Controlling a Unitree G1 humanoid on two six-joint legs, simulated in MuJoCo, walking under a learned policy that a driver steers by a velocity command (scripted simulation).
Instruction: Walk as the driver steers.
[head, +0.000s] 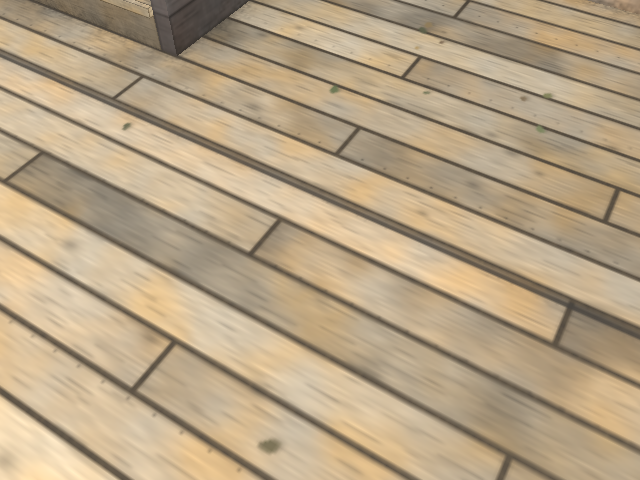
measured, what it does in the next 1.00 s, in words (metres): steps on the spot, turning right: left foot, then right foot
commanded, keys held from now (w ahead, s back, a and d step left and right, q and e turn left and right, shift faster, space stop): no key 0.42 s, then e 0.24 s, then w+e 0.34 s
